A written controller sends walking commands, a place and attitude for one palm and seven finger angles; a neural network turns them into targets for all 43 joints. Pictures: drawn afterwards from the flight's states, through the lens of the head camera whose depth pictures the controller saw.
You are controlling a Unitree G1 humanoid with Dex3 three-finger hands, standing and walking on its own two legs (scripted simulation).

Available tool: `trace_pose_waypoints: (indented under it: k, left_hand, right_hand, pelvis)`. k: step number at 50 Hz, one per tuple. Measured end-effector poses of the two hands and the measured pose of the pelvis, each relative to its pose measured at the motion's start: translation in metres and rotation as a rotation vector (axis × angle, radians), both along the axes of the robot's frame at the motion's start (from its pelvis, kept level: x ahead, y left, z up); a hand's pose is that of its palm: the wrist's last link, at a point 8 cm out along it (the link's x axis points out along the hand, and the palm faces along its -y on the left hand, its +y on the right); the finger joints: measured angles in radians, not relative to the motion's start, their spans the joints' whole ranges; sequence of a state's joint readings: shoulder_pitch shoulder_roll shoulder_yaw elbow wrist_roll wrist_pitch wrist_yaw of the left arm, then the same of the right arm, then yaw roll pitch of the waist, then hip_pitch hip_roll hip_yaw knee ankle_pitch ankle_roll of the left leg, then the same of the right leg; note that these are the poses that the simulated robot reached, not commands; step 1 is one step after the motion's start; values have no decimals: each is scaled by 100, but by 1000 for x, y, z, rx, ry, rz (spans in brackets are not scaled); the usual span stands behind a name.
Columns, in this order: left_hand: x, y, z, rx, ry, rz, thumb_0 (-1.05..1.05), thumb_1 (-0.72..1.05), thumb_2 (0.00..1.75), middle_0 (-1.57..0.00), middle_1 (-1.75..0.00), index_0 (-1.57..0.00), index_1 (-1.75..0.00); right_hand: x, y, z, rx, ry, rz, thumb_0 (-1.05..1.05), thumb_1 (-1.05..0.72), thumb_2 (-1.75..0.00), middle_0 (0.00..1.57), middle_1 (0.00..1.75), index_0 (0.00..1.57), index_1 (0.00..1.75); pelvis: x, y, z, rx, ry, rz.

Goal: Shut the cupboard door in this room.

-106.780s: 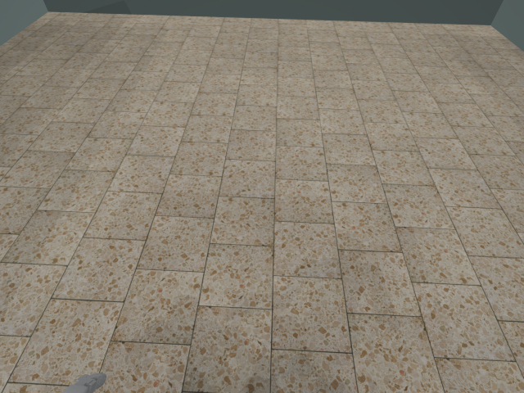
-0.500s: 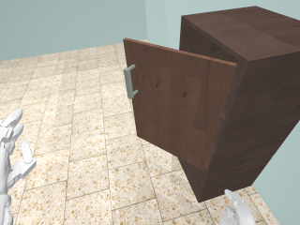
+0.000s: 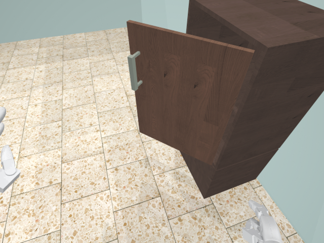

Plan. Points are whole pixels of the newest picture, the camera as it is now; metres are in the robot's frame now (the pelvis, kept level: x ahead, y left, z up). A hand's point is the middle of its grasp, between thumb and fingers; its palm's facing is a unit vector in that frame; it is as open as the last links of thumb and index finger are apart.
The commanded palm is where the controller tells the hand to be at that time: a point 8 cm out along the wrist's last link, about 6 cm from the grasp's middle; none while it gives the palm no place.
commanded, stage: step back with the hand held close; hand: left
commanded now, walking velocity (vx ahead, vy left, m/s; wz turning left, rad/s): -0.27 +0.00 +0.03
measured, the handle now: (136, 71) +0.70 +0.14 +0.05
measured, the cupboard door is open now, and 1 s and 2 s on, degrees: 40 40 40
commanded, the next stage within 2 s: stop stepping back and stand still in 0.80 s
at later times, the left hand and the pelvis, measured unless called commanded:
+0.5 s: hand out of the picture +0.07 +0.26 +0.17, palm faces +0.51 -0.74 -0.43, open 7.4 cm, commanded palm +0.01 +0.30 +0.18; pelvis -0.10 -0.01 -0.02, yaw +5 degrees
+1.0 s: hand out of the picture -0.03 +0.31 +0.17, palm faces +0.54 -0.78 -0.30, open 7.4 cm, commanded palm -0.11 +0.33 +0.18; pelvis -0.24 +0.02 -0.01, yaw +2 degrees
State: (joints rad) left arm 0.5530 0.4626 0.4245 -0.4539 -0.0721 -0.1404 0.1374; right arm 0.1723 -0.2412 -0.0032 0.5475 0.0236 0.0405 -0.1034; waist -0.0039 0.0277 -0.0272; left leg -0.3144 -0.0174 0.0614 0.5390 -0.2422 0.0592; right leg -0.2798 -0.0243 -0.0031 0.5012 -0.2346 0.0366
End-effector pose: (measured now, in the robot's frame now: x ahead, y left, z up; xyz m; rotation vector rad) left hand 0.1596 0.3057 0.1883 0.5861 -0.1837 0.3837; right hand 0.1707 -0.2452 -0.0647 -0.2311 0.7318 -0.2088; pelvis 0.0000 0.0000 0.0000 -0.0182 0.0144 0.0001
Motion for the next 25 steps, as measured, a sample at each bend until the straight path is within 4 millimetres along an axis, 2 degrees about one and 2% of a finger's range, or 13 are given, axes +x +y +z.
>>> trace_pose_waypoints:
  k: [5,10,19,25]
  left_hand:
    - [-27,7,-10,-17,-24,17,2,89,90,-21,-30,-21,-30]
    - [-55,7,-17,-17,-68,42,2,89,90,-21,-30,-21,-30]
    - [-109,-9,-4,33,-164,59,2,89,90,-21,-30,-21,-30]
    - [-132,-11,0,17,-189,29,2,88,90,-21,-30,-21,-30]
  right_hand:
    - [-21,8,1,-10,-23,25,1,-90,-90,20,30,20,30]
    - [-45,12,-6,-21,-17,65,1,-90,-90,20,30,20,30]
    - [-83,7,-22,-5,22,127,2,-90,-90,21,30,20,30]
    - [-109,2,-20,-30,34,117,2,-90,-90,21,30,20,30]
  pelvis:
    - [-22,3,-5,-8,-10,6]
    - [-43,1,-11,-17,-24,36]
    - [-80,-16,-18,-21,-28,84]
    - [-103,-11,-15,-14,-28,81]
